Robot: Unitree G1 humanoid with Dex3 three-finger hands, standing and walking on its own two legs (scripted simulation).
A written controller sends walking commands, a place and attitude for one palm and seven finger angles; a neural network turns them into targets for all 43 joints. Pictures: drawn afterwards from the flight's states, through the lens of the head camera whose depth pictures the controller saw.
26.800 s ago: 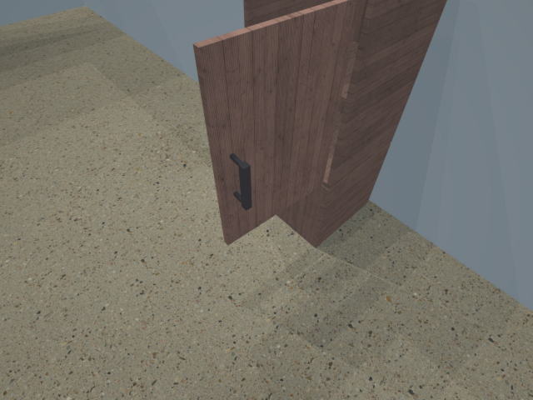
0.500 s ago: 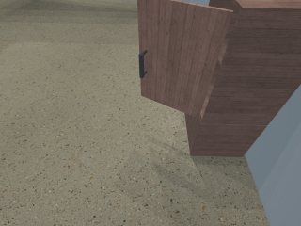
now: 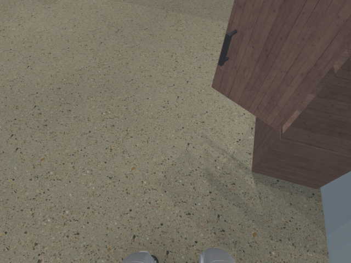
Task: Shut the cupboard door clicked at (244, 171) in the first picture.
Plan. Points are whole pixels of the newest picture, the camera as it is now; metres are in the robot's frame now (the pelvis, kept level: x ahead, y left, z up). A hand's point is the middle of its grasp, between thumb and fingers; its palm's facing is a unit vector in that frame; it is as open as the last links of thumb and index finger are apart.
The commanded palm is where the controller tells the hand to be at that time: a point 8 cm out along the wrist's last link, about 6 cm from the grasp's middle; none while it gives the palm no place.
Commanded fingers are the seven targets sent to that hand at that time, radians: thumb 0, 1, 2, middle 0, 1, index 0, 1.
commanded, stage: walk to a spot facing it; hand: left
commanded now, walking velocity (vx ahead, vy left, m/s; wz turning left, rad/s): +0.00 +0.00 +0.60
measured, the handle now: (227, 48) +0.90 -0.19 -0.07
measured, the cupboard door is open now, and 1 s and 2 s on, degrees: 62 62 62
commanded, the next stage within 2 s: turn to face it in 1.58 s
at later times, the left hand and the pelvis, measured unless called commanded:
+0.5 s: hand out of the picture +0.01 +0.16 -0.14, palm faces +0.30 -0.90 -0.30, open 7.3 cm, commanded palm none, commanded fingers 0.00 0.90 0.90 -0.20 -0.30 -0.20 -0.30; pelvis -0.01 -0.06 +0.01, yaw +20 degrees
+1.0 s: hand out of the picture -0.01 +0.22 -0.15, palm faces +0.58 -0.78 -0.23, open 7.4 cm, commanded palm none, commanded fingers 0.00 0.90 0.90 -0.20 -0.30 -0.20 -0.30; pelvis +0.04 +0.00 +0.01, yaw +36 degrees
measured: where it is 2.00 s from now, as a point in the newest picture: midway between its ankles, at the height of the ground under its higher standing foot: (143, 234)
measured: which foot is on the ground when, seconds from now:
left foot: down 0.00-0.30, up 0.32-0.70, down 0.72-1.00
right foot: up 0.00-0.28, down 0.30-0.72, up 0.74-1.00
